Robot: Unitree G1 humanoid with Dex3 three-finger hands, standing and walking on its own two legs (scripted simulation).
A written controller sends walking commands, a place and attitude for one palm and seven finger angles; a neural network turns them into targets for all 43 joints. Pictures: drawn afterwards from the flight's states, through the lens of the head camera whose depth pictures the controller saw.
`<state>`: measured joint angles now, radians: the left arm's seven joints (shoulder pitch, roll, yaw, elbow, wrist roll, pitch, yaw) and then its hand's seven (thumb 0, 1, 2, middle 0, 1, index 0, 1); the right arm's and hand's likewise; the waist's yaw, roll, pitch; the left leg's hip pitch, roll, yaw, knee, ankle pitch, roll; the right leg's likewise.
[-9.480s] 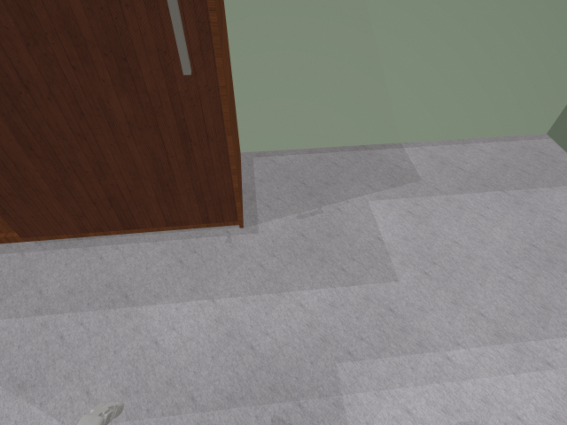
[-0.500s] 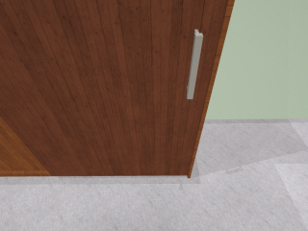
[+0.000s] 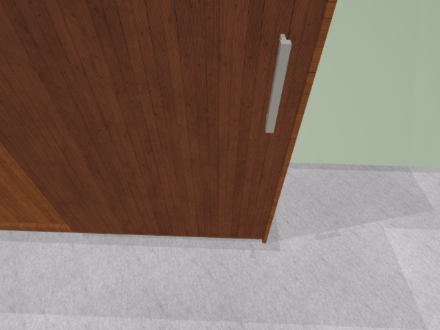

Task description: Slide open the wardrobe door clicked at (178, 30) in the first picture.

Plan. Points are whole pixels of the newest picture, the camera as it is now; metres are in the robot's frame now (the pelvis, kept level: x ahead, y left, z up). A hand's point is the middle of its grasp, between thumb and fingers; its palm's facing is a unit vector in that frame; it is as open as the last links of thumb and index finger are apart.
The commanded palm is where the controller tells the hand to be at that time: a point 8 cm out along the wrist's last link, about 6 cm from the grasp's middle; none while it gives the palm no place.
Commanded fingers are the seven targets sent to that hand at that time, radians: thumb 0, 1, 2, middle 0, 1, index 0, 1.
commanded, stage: come to a stop and stand still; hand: right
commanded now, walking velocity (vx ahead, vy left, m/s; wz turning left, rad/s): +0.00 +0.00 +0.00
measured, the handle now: (275, 87) +0.64 -0.10 +0.12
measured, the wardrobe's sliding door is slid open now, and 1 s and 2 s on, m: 0.00 0.00 0.00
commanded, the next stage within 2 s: look again from close up in 0.38 s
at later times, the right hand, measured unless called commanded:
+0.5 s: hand out of the picture +0.01 -0.25 -0.17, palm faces -0.03 +0.95 -0.30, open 7.3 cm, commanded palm none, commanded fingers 0.00 -0.90 -0.90 0.20 0.30 0.20 0.30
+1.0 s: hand out of the picture +0.06 -0.23 -0.16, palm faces -0.05 +0.95 -0.30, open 7.3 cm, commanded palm none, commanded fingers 0.00 -0.90 -0.90 0.20 0.30 0.20 0.30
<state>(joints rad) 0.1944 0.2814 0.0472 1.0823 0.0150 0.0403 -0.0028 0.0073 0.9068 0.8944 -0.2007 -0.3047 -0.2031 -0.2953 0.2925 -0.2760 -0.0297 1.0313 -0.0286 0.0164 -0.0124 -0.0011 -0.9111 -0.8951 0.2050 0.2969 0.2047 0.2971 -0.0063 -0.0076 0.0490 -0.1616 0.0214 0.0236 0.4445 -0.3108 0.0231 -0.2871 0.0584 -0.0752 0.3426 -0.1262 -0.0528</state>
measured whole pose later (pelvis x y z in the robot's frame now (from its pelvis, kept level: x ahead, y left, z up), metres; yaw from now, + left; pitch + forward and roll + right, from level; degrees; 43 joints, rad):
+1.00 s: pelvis +0.03 +0.01 +0.00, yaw +0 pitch +0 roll +0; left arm 0.16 0.31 0.02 1.12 0.01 0.00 -0.01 0.01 0.91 0.89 -0.20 -0.30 -0.20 -0.30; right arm 0.22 -0.31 0.00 1.09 -0.02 -0.01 -0.01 0.00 -0.91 -0.89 0.21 0.30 0.21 0.30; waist 0.00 0.01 0.04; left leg -0.14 0.01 0.00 0.38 -0.23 -0.01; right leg -0.22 0.03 -0.03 0.36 -0.13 -0.04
